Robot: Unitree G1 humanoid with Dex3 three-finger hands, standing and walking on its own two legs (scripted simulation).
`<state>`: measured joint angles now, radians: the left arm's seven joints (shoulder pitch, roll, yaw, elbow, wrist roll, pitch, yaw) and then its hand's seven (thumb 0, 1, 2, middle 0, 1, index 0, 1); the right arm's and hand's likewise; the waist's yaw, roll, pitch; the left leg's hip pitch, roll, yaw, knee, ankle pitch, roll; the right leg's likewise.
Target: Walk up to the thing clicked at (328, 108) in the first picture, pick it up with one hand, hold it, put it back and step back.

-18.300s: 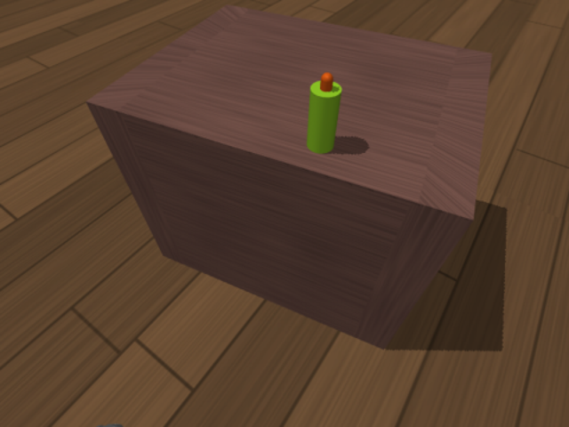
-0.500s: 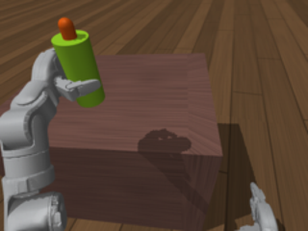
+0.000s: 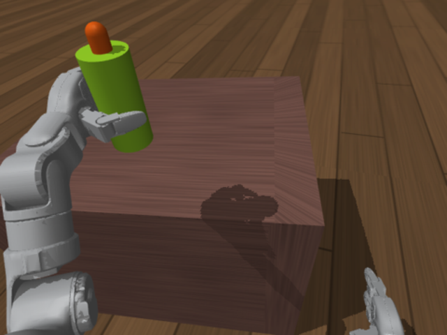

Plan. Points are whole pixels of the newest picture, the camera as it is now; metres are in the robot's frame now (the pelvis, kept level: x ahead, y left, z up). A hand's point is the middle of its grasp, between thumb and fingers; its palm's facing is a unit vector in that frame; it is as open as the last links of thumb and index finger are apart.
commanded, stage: crouch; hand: left
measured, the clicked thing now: (116, 90) +0.33 +0.15 +0.32
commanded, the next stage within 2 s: lower in 1.14 s
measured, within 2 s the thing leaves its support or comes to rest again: neither
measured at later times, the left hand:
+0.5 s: hand (151, 119) +0.43 +0.15 +0.21, palm faces +0.07 -1.00 -0.01, open 9.8 cm
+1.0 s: hand (161, 123) +0.46 +0.15 +0.18, palm faces +0.06 -1.00 -0.01, open 9.8 cm
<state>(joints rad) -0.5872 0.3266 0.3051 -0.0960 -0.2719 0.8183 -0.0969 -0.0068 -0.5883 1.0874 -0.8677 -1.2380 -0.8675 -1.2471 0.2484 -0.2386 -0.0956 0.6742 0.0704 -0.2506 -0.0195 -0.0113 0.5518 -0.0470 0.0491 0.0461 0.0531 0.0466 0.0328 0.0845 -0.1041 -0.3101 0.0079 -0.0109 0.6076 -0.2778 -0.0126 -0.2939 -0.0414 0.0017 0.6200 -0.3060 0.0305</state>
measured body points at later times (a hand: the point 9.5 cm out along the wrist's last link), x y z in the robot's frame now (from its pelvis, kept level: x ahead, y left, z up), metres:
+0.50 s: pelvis +0.00 +0.00 +0.00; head +0.00 -0.02 +0.45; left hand +0.42 +0.21 +0.21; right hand +0.15 -0.27 -0.08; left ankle +0.03 +0.13 -0.73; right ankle +0.02 -0.14 -0.73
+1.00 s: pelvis +0.01 +0.00 +0.00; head +0.03 -0.01 +0.45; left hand +0.45 +0.20 +0.18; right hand +0.16 -0.26 -0.08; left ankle +0.03 +0.13 -0.73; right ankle +0.02 -0.14 -0.73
